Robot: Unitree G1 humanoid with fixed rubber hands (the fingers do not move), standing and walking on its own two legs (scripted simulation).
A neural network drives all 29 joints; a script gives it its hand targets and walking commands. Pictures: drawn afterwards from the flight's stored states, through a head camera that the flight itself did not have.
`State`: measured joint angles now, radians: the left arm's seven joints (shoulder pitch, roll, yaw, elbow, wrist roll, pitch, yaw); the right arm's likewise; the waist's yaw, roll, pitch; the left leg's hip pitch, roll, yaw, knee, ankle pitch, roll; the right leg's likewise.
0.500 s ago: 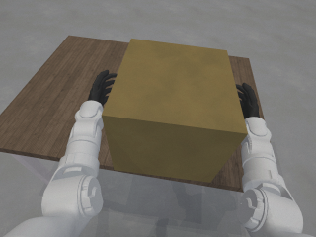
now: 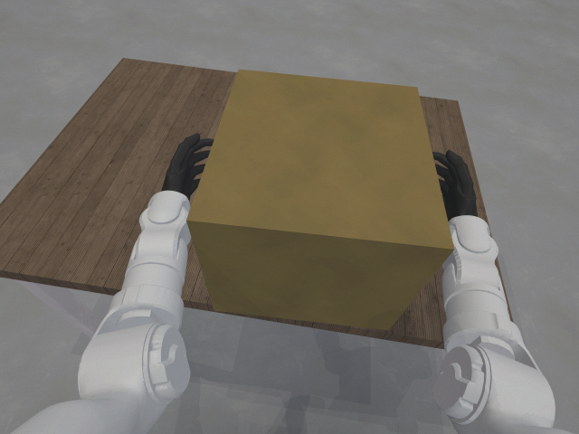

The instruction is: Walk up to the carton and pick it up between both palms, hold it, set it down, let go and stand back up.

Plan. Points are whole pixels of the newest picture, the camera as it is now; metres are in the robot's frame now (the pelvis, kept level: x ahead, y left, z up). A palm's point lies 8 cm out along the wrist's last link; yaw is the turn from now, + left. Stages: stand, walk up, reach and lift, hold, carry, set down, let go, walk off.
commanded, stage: set down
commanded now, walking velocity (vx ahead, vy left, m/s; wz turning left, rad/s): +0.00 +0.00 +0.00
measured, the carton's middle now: (314, 200) +0.46 -0.03 +0.02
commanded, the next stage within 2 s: none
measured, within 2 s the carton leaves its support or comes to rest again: neither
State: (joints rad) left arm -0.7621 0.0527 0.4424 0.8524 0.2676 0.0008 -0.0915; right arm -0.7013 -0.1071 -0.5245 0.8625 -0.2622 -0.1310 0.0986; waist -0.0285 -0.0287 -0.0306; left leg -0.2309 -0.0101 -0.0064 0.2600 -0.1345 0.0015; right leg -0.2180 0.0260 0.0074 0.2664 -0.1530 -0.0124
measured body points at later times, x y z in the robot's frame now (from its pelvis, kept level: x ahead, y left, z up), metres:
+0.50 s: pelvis +0.00 +0.00 +0.00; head +0.04 +0.01 +0.45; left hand +0.43 +0.17 +0.08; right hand +0.41 -0.23 +0.09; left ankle -0.01 +0.11 -0.75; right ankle -0.02 -0.10 -0.75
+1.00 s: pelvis -0.01 +0.00 -0.01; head +0.03 +0.01 +0.43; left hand +0.45 +0.17 +0.07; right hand +0.41 -0.23 +0.06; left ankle -0.01 +0.11 -0.75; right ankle -0.02 -0.10 -0.75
